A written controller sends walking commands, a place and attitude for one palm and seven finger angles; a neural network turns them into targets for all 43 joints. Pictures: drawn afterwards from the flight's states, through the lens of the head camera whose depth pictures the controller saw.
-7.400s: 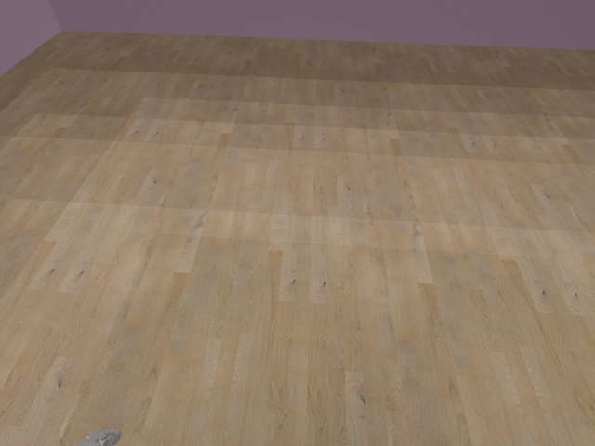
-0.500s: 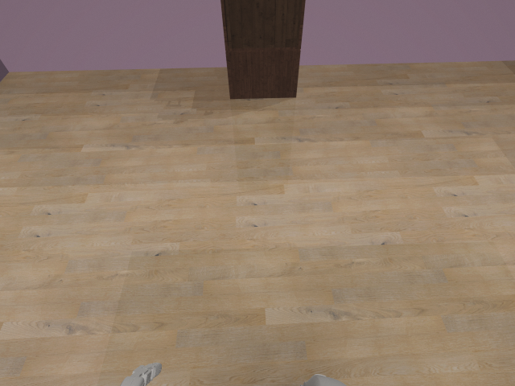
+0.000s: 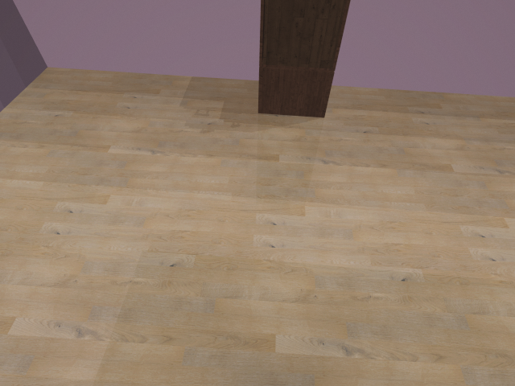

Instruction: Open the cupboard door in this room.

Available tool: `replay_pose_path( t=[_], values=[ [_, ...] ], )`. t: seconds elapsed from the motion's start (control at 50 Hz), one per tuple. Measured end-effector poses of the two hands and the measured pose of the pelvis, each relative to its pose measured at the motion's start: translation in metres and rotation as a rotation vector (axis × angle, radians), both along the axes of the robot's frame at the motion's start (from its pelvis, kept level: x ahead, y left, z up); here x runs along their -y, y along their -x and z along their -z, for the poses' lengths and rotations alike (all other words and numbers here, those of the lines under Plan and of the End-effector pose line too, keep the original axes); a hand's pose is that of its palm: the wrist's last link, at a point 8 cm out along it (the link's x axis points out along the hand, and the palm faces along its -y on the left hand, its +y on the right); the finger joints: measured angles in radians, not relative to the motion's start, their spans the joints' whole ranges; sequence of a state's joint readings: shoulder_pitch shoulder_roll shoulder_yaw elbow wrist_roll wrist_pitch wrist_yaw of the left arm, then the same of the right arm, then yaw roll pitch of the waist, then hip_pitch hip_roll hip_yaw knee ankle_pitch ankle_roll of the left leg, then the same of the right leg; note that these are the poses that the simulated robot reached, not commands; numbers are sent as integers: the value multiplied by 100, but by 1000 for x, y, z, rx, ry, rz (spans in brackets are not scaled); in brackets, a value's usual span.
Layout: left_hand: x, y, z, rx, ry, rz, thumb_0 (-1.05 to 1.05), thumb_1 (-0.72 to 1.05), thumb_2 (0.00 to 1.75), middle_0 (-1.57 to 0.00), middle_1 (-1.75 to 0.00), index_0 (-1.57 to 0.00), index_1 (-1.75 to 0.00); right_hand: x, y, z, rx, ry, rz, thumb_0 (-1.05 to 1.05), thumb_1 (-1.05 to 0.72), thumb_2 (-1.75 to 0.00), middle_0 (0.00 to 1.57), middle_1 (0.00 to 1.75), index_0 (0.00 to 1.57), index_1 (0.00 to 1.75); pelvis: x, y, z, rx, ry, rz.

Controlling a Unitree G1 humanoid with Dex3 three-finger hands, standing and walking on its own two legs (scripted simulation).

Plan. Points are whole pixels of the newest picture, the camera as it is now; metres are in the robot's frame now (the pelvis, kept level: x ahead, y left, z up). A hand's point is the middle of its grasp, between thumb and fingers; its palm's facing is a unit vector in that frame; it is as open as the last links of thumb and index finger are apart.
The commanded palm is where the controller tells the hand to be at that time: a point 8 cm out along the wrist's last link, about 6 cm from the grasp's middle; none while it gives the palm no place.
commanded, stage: stand and wait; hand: left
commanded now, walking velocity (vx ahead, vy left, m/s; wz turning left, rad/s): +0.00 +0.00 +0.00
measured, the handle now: out of the picture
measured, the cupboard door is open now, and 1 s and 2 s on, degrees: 0 0 0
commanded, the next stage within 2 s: turn or walk to find it in 0.22 s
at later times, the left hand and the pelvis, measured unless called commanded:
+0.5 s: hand out of the picture +0.02 +0.17 -0.18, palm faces +0.11 -0.97 -0.21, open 7.3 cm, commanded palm none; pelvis -0.01 -0.02 -0.01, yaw +5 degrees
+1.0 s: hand out of the picture -0.02 +0.13 -0.16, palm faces +0.18 -0.96 -0.23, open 7.3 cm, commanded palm none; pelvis -0.02 -0.05 +0.00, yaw +9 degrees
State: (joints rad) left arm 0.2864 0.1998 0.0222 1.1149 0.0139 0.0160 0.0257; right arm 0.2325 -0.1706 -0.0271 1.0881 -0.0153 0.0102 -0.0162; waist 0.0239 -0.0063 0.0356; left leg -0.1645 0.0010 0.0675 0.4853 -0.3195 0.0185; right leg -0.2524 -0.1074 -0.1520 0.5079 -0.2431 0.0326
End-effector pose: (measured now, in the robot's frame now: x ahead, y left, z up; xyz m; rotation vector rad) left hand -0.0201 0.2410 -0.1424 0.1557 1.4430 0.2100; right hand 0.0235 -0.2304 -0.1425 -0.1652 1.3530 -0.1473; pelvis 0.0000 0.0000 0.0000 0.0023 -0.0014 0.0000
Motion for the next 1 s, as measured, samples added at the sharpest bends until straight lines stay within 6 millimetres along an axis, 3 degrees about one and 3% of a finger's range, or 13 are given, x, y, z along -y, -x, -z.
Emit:
replay_pose_path(
  t=[0.14,0.34,0.56,0.64,0.78,0.86,1.0],
  values=[
    [12,8,-1,-40,3,-7,0,91,90,-20,-30,-20,-30,7,-19,3,19,-1,-15,1,-92,-90,20,30,20,30,5,-7,1,8,-2,-1],
    [37,-22,2,48,37,14,1,92,90,-20,-30,-20,-30,15,-10,3,10,-6,-12,1,-92,-90,20,30,19,30,17,-5,-1,22,-5,-9],
    [10,-28,13,145,8,-50,1,92,90,-20,-30,-21,-30,15,13,6,-55,15,-56,1,-91,-90,20,30,19,30,12,15,11,11,10,-92],
    [2,-29,6,139,-9,-53,1,92,90,-20,-30,-20,-30,11,14,1,-33,17,-70,1,-91,-90,20,30,19,30,12,19,6,0,5,-114],
    [14,-34,-14,193,-38,-58,0,91,90,-20,-30,-20,-30,17,7,2,-26,-19,-105,1,-90,-90,20,30,20,30,26,21,-3,-3,-5,-140],
    [34,-24,-15,196,-54,-53,0,91,90,-20,-30,-20,-30,30,-3,14,3,-50,-99,1,-90,-90,20,30,20,30,40,21,2,14,-22,-141],
    [63,14,-11,131,-15,-106,0,92,90,-20,-30,-21,-30,45,-14,9,17,-34,-137,0,-91,-90,20,30,19,30,52,21,-1,21,-7,-162]
  ],
)
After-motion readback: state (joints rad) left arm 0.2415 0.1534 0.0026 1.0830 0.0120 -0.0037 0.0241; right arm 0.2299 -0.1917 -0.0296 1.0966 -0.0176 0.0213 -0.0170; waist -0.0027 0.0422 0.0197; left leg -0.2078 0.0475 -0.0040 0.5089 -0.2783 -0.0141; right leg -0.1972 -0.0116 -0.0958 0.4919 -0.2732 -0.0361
